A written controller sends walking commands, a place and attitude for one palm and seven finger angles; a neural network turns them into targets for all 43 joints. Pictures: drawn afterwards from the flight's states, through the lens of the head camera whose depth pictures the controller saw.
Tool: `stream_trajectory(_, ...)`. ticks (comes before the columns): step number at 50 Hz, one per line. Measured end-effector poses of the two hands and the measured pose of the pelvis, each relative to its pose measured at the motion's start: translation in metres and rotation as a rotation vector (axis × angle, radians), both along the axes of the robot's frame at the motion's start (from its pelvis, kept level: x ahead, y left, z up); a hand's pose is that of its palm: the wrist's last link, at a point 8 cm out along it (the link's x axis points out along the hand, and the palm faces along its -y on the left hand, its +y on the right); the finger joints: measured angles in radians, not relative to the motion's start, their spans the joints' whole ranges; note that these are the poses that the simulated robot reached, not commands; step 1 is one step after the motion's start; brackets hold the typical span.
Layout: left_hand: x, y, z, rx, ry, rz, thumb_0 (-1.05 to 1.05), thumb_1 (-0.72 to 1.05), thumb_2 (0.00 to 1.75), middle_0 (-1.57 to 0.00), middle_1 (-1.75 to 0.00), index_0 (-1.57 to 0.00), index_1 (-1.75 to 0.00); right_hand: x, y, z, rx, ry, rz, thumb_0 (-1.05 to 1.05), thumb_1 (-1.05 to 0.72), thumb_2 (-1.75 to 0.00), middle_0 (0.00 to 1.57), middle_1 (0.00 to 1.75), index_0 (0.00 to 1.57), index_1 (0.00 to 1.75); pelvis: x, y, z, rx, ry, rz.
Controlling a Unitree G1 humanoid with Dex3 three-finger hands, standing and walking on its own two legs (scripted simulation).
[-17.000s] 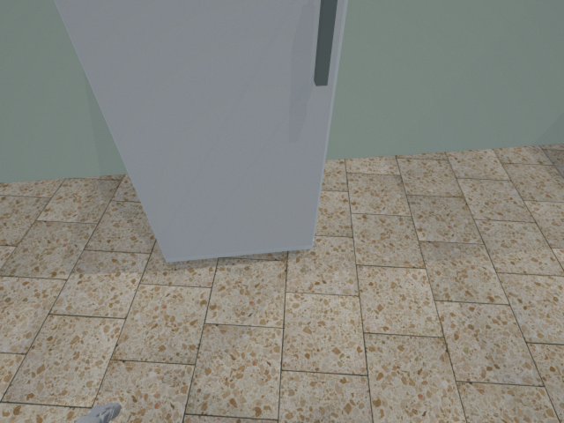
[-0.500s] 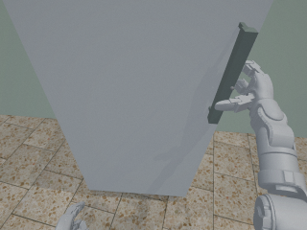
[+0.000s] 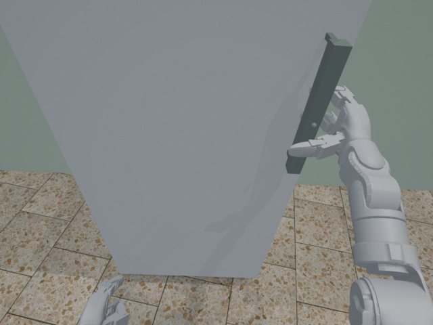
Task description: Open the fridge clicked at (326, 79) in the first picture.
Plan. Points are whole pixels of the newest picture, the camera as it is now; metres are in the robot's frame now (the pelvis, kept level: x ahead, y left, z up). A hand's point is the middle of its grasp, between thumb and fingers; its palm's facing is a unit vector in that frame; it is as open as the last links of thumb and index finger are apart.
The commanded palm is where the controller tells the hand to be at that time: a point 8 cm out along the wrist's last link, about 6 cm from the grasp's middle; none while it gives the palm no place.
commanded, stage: slide the fingers in behind the handle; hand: right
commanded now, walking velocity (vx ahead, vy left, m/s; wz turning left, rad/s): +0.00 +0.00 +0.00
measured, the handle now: (308, 111) +0.47 -0.15 +0.20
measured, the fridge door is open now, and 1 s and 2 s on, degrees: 0 0 0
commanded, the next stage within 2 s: grip the handle and tug to test in 0.42 s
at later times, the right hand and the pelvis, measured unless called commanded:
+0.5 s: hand (308, 124) +0.41 -0.13 +0.21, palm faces -0.01 +1.00 +0.01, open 14.0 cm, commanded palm +0.38 -0.18 +0.21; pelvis +0.00 +0.00 +0.00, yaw +1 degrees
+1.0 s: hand (309, 124) +0.41 -0.13 +0.21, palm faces -0.01 +1.00 +0.01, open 8.8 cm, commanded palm +0.38 -0.19 +0.21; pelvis +0.00 +0.00 +0.00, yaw +1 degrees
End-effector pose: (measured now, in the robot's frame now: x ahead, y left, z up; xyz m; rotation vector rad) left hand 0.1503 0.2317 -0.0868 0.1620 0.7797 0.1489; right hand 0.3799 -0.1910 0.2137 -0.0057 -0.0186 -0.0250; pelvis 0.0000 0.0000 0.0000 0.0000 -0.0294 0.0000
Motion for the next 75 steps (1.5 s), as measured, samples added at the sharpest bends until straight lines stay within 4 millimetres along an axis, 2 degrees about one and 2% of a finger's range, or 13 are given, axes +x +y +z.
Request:
stream_trajectory(9, -0.001, -0.004, -0.001, -0.006, 0.013, 0.002, 0.01, 0.9, 0.9, -0.2, -0.3, -0.2, -0.3, 0.004, 0.007, 0.0, 0.013, -0.003, 0.036, -0.02, 0.5, -0.3, 0.28, 1.2, 0.26, 1.2, 0.002, -0.001, 0.0, 0.0, 0.003, 0.005)
stream_trajectory(31, -0.015, 0.003, -0.003, 0.011, 0.044, 0.036, 0.01, 0.9, 0.9, -0.2, -0.3, -0.2, -0.3, 0.006, 0.009, -0.002, 0.013, 0.008, 0.034, -0.02, 0.47, -0.31, 0.3, 1.2, 0.3, 1.21, 0.001, -0.003, 0.001, 0.001, 0.003, 0.013)
stream_trajectory(40, -0.016, 0.002, -0.002, 0.008, 0.041, 0.038, 0.01, 0.9, 0.9, -0.2, -0.3, -0.2, -0.3, 0.007, 0.008, -0.002, 0.015, 0.009, 0.033, -0.02, 0.21, -0.42, 0.33, 1.24, 0.33, 1.24, 0.0, -0.002, 0.001, 0.002, 0.004, 0.015)
stream_trajectory(58, -0.017, 0.005, -0.002, 0.009, 0.041, 0.05, 0.01, 0.9, 0.9, -0.2, -0.3, -0.2, -0.3, 0.011, 0.005, -0.004, 0.014, 0.004, 0.025, 0.0, -0.59, -0.76, 0.39, 1.34, 0.38, 1.33, 0.003, -0.003, 0.002, 0.002, 0.01, 0.02)
stream_trajectory(75, -0.003, 0.0, -0.002, 0.012, 0.039, 0.016, 0.01, 0.9, 0.9, -0.2, -0.3, -0.2, -0.3, 0.011, 0.009, -0.003, 0.009, 0.018, 0.029, 0.0, -0.61, -0.81, 0.36, 1.37, 0.36, 1.37, 0.004, -0.002, 0.001, 0.002, 0.012, 0.004)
